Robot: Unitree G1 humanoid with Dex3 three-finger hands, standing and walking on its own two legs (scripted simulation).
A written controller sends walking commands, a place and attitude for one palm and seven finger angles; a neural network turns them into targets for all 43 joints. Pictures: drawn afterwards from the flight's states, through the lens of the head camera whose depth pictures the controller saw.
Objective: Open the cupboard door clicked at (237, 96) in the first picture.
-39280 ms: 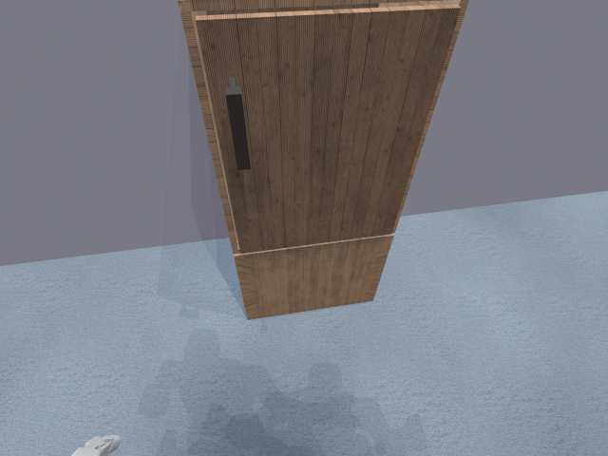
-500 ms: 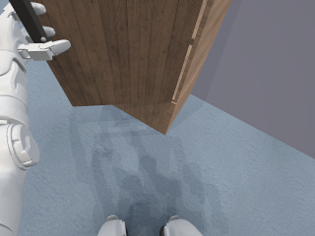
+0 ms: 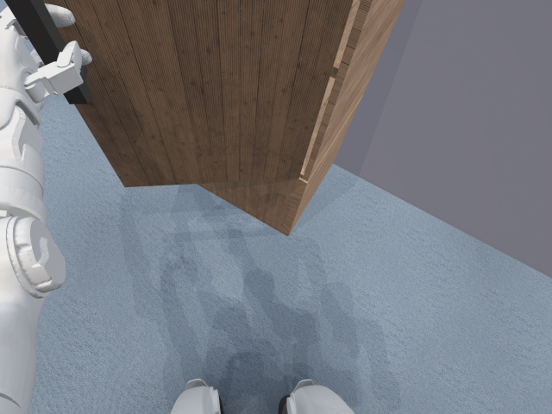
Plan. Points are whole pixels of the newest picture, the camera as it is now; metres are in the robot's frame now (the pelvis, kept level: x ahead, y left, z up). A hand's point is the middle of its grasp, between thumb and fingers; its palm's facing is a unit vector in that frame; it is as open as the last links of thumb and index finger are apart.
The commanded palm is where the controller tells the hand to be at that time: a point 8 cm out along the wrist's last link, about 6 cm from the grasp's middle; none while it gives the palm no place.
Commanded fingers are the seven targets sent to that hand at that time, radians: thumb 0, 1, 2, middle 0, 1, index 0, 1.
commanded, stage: pull the door open along its arc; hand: left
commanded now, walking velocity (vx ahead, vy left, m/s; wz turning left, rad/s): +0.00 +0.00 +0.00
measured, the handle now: (56, 39) +0.60 +0.23 +0.13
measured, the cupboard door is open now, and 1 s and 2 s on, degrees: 37 43 59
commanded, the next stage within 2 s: none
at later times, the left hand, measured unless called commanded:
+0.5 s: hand (70, 97) +0.50 +0.20 +0.13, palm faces +0.00 -1.00 +0.01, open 6.0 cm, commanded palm +0.48 +0.25 +0.12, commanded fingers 0.00 0.90 0.90 -0.40 -1.35 -0.40 -1.35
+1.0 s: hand (71, 96) +0.50 +0.20 +0.13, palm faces +0.02 -1.00 -0.01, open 6.0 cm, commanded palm +0.47 +0.25 +0.12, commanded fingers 0.00 0.90 0.90 -0.40 -1.35 -0.40 -1.35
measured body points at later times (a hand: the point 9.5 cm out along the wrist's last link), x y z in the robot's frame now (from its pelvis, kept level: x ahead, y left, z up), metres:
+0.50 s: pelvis +0.01 +0.00 +0.01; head +0.10 +0.01 +0.45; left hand +0.50 +0.25 +0.13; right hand +0.04 -0.27 -0.10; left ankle +0.01 +0.11 -0.69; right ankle -0.03 -0.12 -0.69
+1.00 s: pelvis -0.01 -0.01 +0.00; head +0.09 +0.00 +0.44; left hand +0.50 +0.25 +0.13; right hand -0.06 -0.27 -0.11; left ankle +0.01 +0.11 -0.69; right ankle -0.03 -0.12 -0.69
